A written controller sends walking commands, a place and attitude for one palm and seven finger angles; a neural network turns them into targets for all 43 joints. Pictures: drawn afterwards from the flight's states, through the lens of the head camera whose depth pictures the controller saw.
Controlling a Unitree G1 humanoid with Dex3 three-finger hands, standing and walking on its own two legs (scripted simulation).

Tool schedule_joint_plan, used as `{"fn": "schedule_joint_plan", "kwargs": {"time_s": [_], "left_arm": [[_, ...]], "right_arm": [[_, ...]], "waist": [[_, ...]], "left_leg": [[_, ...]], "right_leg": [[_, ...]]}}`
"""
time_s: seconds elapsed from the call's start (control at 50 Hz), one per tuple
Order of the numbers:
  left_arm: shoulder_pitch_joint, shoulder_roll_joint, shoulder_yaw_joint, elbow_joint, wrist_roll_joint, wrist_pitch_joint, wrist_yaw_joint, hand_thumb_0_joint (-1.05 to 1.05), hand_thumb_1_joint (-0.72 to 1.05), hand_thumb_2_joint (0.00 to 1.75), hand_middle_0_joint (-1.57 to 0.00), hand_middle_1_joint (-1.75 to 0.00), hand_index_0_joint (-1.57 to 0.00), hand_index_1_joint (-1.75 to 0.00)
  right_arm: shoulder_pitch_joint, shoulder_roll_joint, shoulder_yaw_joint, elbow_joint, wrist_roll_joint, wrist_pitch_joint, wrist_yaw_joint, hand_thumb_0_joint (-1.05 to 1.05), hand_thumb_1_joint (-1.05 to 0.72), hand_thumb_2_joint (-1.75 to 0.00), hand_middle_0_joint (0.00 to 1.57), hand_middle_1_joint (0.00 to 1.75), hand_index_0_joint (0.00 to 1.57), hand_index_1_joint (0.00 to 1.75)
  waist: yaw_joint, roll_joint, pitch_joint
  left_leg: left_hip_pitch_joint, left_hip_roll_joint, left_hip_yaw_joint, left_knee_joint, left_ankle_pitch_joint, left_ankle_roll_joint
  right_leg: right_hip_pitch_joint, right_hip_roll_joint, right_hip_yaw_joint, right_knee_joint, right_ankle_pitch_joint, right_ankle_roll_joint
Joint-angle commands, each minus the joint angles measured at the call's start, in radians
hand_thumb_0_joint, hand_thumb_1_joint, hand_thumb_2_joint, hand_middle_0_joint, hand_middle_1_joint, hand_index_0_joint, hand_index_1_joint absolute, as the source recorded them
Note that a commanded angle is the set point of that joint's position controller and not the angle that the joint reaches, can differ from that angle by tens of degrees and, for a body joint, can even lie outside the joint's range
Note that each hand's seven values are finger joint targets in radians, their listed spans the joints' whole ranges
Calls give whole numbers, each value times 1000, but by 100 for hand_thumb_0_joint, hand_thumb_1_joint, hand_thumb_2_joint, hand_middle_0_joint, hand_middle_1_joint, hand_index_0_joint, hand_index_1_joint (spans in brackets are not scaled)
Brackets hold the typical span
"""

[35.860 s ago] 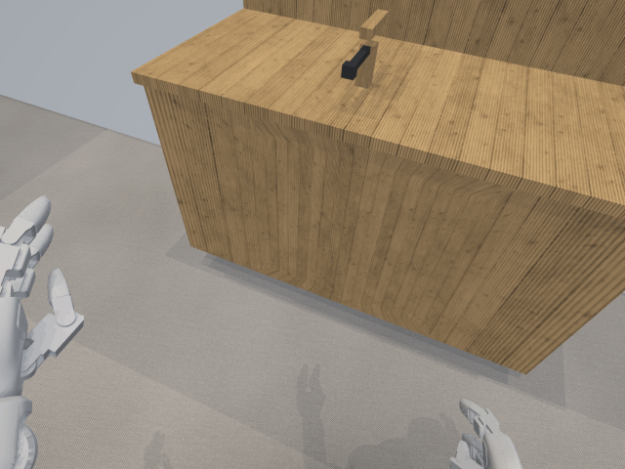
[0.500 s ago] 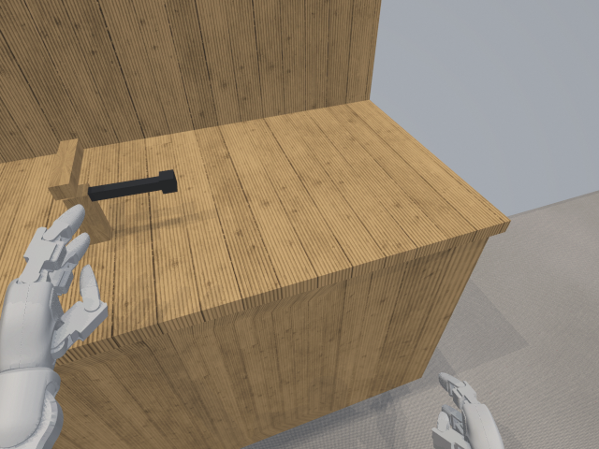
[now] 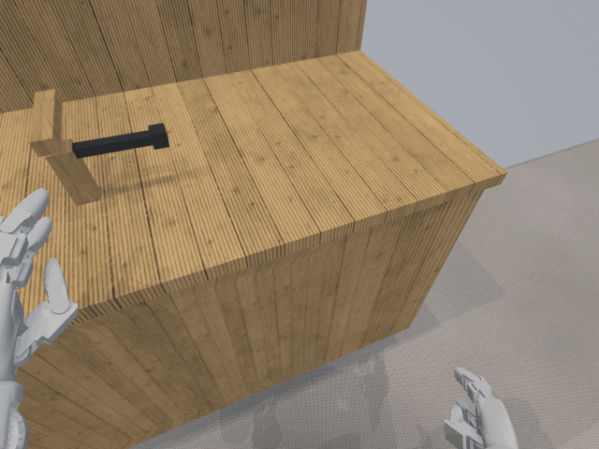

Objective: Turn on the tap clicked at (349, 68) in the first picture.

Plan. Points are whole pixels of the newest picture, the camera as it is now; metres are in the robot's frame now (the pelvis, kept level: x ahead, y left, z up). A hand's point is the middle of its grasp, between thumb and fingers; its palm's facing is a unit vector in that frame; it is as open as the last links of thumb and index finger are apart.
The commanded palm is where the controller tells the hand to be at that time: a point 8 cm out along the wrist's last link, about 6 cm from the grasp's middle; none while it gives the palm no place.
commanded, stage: step back with the hand held close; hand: left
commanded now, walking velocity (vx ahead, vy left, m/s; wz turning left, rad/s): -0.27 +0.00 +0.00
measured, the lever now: (159, 136) +0.54 +0.27 +0.12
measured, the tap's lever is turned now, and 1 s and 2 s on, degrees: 86 86 86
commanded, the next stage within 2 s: stop stepping back and stand still in 0.86 s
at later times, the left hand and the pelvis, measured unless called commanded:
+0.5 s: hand (61, 361) +0.16 +0.23 +0.16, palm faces +0.32 -0.88 -0.36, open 7.4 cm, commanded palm +0.11 +0.28 +0.18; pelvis -0.06 +0.00 +0.00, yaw -2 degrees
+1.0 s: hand out of the picture +0.09 +0.25 +0.16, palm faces +0.29 -0.88 -0.38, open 7.4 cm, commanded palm +0.01 +0.30 +0.18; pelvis -0.16 +0.02 +0.01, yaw -2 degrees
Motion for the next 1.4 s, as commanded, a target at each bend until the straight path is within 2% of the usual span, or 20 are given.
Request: {"fn": "schedule_joint_plan", "kwargs": {"time_s": [0.0, 0.14, 0.28, 0.32, 0.38, 0.46, 0.52, 0.58, 0.62, 0.66, 0.7, 0.74, 0.8, 0.82, 0.86, 0.98, 1.1, 1.2, 1.34, 1.38], "left_arm": [[-49, 151, 98, -206, 7, -72, 34, 0, 90, 90, -20, -30, -20, -30], [-132, 167, 141, -258, 52, -72, 43, 0, 90, 90, -20, -30, -20, -30], [-19, 97, 69, -209, 17, -39, 27, 0, 90, 90, -20, -30, -20, -30], [-73, 100, 52, -234, 15, -53, 20, 0, 90, 90, -20, -30, -20, -30], [-154, 151, 65, -259, 12, -83, 14, 0, 90, 90, -20, -30, -20, -30], [-162, 187, 106, -287, 1, -85, 14, 0, 90, 90, -20, -30, -20, -30], [-94, 192, 134, -269, -12, -75, 9, 0, 90, 90, -20, -30, -20, -30], [-47, 180, 141, -235, -21, -67, 6, 0, 90, 90, -20, -30, -20, -30], [-40, 182, 142, -225, -23, -71, 9, 0, 90, 90, -20, -30, -20, -30], [-32, 166, 102, -223, -23, -77, 14, 0, 90, 90, -20, -30, -20, -30], [-82, 169, 93, -241, -3, -87, 19, 0, 90, 90, -20, -30, -20, -30], [-159, 176, 92, -216, 0, -85, 10, 0, 90, 90, -20, -30, -20, -30], [-236, 183, 92, -189, 4, -80, 17, 0, 90, 90, -20, -30, -20, -30], [-265, 196, 80, -240, 7, -80, 20, 0, 90, 90, -20, -30, -20, -30], [-146, 187, 91, -299, 14, -83, 27, 0, 90, 90, -20, -30, -20, -30], [29, 156, 126, -428, 5, -57, 20, 0, 90, 90, -20, -30, -20, -30], [56, 142, 139, -221, 0, -12, 45, 0, 90, 90, -20, -30, -20, -30], [-178, 141, 77, -163, 17, -20, 26, 0, 90, 90, -20, -30, -20, -30], [-216, 137, 54, -157, 29, -43, 45, 0, 90, 90, -20, -30, -20, -30], [-160, 134, 76, -203, 23, -50, 54, 0, 90, 90, -20, -30, -20, -30]], "right_arm": [[-98, -116, -33, -154, 6, -65, -10, 0, -90, -90, 20, 30, 20, 30], [-98, -122, -29, -153, -21, -92, -24, 0, -90, -90, 20, 30, 20, 30], [-87, -89, -20, -110, -14, -105, 6, 0, -90, -90, 20, 30, 20, 30], [-93, -92, -19, -92, -21, -97, 9, 0, -90, -90, 20, 30, 20, 30], [-105, -85, -17, -67, -17, -82, 8, 0, -90, -90, 20, 30, 20, 30], [-127, -90, -43, -94, 15, -80, -11, 0, -90, -90, 20, 30, 20, 30], [-162, -93, -38, -106, 4, -64, -6, 0, -90, -90, 20, 30, 20, 30], [-165, -93, -34, -114, -24, -49, 3, 0, -90, -90, 20, 30, 20, 30], [-147, -88, -37, -116, -23, -36, 1, 0, -90, -90, 20, 30, 20, 30], [-125, -67, -41, -101, -4, -39, 0, 0, -90, -90, 20, 30, 20, 30], [-138, -85, -40, -101, -1, -59, 1, 0, -90, -90, 20, 30, 20, 30], [-143, -57, -7, -116, -10, -61, -1, 0, -90, -90, 20, 30, 20, 30], [-140, -86, -3, -98, -7, -53, -27, 0, -90, -90, 20, 30, 20, 30], [-145, -111, -16, -95, 0, -58, -35, 0, -90, -90, 20, 30, 20, 30], [-71, -103, -34, -126, 5, -73, -12, 0, -90, -90, 20, 30, 20, 30], [-34, -98, -53, -127, -4, -138, 37, 0, -90, -90, 20, 30, 20, 30], [-88, -86, -23, -121, -3, -135, 11, 0, -90, -90, 20, 30, 20, 30], [-103, -76, -35, -70, -8, -112, 5, 0, -90, -90, 20, 30, 20, 30], [-77, -90, -26, -72, -10, -128, -13, 0, -90, -90, 20, 30, 20, 30], [-71, -118, -30, -90, -23, -130, -13, 0, -90, -90, 20, 30, 20, 30]], "waist": [[-5, -29, -89], [10, 209, -125], [19, 102, -169], [10, 129, -177], [10, -37, -245], [7, -146, -325], [14, 90, -252], [19, 213, -153], [8, 118, -121], [5, -178, -127], [4, -231, -57], [-9, -175, -27], [-15, -58, -79], [-17, 69, -126], [14, 214, -294], [-3, 112, -326], [-10, 123, -111], [-18, -273, -39], [-26, -36, -63], [-18, 182, -26]], "left_leg": [[127, 94, -168, -16, -264, -15], [-235, 267, -437, -477, -637, 57], [128, 191, -247, -399, -272, -13], [162, 176, -204, -330, -137, -50], [334, 127, -100, -51, 131, -54], [399, 93, -35, 61, 324, -33], [333, 143, -134, -64, 262, -21], [92, 186, -218, -296, -167, -43], [41, 136, -175, -210, -305, -81], [269, 0, -53, 299, -163, -121], [64, -21, -78, 624, -271, -101], [-88, 44, -80, 427, -283, -85], [-13, 19, -14, -36, -77, -80], [110, 63, -33, -156, 289, -68], [462, 304, -221, -72, 1005, 13], [443, 276, -213, -137, 774, 44], [-4, 162, -139, -325, -423, -11], [45, 26, -56, 360, -227, -63], [215, 23, 25, -4, -278, -5], [161, 144, -224, -228, -520, 65]], "right_leg": [[-203, -178, 180, -167, -260, -17], [163, 13, 87, 341, -140, 51], [0, 3, 47, 60, -247, 21], [17, -32, 79, -102, -121, 3], [-101, -173, 210, -188, 135, -42], [-85, -164, 129, -50, 469, 43], [-131, -90, 108, 0, 132, 52], [-49, -16, 90, -6, -232, 6], [-75, -72, 136, -118, -248, -42], [-417, -309, 347, -327, -345, -145], [-372, -390, 333, -292, 44, -186], [-113, -339, 248, -149, 502, -133], [87, -247, 176, 41, 709, -46], [85, -198, 139, 108, 636, -1], [-173, -78, 118, 244, -156, 46], [-173, -38, 83, 312, -207, 64], [159, -19, -14, -58, -154, 47], [-199, -370, 451, -381, -503, -123], [-165, -270, 220, -187, -455, -63], [-193, -125, 131, 24, -420, -11]]}}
